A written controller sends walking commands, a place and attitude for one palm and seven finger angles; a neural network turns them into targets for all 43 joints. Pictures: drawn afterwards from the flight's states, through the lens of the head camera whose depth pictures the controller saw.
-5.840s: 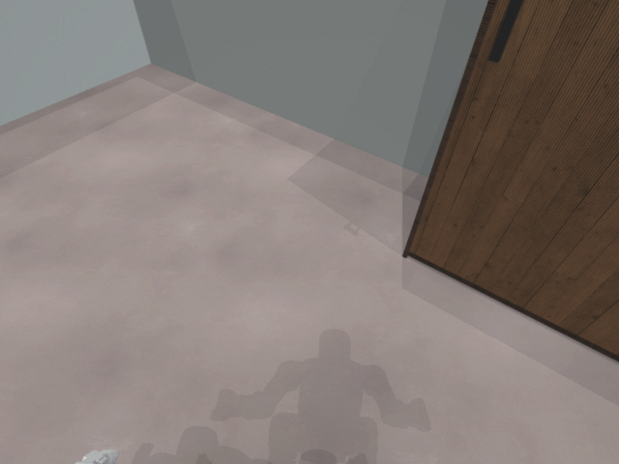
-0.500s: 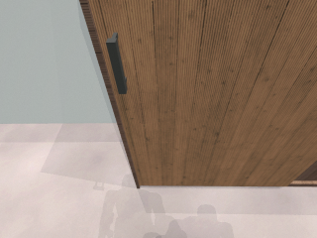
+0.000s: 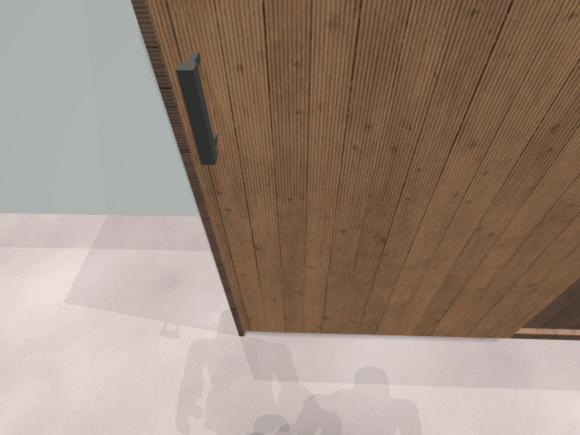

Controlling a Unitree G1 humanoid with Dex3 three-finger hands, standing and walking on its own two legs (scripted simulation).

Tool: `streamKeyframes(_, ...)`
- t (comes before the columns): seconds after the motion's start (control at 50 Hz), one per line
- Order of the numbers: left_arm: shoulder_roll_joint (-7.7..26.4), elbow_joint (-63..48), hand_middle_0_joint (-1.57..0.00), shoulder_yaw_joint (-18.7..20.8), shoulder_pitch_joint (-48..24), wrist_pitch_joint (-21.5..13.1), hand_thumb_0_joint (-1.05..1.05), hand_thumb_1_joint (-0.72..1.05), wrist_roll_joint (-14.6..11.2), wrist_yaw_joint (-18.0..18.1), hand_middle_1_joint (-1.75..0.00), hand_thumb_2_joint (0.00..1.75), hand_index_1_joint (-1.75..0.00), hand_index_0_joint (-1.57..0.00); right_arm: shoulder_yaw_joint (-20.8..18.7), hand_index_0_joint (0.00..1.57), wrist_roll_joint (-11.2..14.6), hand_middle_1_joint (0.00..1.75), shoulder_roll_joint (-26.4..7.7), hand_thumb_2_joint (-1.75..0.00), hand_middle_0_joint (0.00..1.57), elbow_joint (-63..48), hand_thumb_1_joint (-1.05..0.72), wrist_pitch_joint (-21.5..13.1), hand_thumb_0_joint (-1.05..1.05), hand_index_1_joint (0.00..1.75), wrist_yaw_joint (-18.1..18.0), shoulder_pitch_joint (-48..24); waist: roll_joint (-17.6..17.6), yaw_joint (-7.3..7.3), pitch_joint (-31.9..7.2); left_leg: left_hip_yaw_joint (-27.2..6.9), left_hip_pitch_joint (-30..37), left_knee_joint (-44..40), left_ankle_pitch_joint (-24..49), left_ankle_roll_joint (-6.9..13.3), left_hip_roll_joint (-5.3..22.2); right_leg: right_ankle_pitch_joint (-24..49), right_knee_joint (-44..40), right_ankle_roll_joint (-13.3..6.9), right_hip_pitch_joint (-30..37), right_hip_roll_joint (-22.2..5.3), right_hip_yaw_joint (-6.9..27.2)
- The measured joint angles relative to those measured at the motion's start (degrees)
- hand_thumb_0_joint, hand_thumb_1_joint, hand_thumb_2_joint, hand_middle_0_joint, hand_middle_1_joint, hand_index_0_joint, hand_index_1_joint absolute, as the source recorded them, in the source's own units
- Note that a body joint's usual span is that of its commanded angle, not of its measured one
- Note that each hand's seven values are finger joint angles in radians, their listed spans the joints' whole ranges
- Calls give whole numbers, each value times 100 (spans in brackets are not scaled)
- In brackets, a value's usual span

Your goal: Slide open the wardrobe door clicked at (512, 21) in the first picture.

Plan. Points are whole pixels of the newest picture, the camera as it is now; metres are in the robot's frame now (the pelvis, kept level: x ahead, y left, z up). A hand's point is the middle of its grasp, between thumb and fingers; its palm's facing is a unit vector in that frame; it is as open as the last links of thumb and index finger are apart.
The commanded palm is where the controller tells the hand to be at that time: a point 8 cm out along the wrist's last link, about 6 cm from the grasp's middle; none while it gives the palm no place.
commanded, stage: come to a stop and stand still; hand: left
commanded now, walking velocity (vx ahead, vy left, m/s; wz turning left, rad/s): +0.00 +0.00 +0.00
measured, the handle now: (202, 110) +0.53 +0.17 +0.18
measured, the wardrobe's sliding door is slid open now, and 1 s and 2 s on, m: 0.00 0.00 0.00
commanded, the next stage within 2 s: look again from close up in 0.12 s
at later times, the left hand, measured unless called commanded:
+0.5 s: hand out of the picture +0.00 +0.18 -0.17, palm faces +0.04 -0.98 -0.21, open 7.4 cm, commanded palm none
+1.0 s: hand out of the picture +0.01 +0.18 -0.17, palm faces +0.04 -0.98 -0.21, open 7.4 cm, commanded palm none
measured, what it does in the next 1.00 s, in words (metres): stands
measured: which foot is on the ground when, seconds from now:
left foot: down 0.00-1.00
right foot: down 0.00-1.00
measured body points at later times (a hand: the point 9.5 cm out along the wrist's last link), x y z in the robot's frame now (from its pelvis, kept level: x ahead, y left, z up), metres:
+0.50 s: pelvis -0.01 +0.00 +0.00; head +0.00 -0.01 +0.45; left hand +0.00 +0.23 -0.15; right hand -0.02 -0.21 -0.16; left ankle -0.05 +0.15 -0.74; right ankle +0.02 -0.11 -0.74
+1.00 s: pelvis -0.01 +0.00 +0.00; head +0.01 +0.00 +0.45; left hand +0.00 +0.23 -0.15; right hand -0.01 -0.22 -0.16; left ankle -0.05 +0.15 -0.74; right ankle +0.02 -0.11 -0.74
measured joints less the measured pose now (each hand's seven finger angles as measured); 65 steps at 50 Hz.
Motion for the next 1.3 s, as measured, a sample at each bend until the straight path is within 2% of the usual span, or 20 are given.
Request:
streamKeyframes(0.54, -12, 24, -20, 28, 119, 34, 0, 91, 1, -3, -30, 90, -30, -20, 35, 20, 3, 30, 196, -90, 20, 109, -91, -24, 0, 30, 3, 148, -95, 42, 26, 4, -60, -54, 121, 25, -27, 166, -134, 14, -23, -19, 8)
streamKeyframes(1.06, 3, -1, -20, 51, 72, 19, 0, 91, 14, 3, -30, 90, -30, -20, 1, 20, -4, 30, 152, -90, 20, 93, -91, -31, 0, 30, -10, 33, -117, 54, 49, 8, -57, -52, 115, 13, -19, 144, -102, 2, -36, -11, 12)
streamKeyframes(1.12, -10, -27, -20, 68, 116, 40, 0, 91, 36, 5, -30, 90, -30, -20, -3, 20, -28, 30, 163, -90, 20, 78, -91, -1, 0, 30, 2, 83, -119, 64, 2, -1, -100, 72, 32, 29, -8, 72, -2, -4, -66, -8, 6)
streamKeyframes(1.22, -80, -118, -20, 138, 335, 82, 0, 91, 59, -35, -30, 90, -30, -20, -16, 20, -61, 30, 211, -90, 20, 53, -91, 69, 0, 30, 50, 291, -125, 87, -104, -48, -298, 545, -331, 192, 27, -163, 264, -18, -162, 13, -23)
streamKeyframes(1.3, -117, -115, -20, 200, 541, 116, 0, 91, 58, -67, -30, 90, -30, -20, -20, 20, -64, 30, 306, -90, 20, 59, -91, -4, 0, 30, 51, 508, -256, 90, -135, -1, -252, 627, -457, 93, -27, -401, 522, -4, -217, -50, 45)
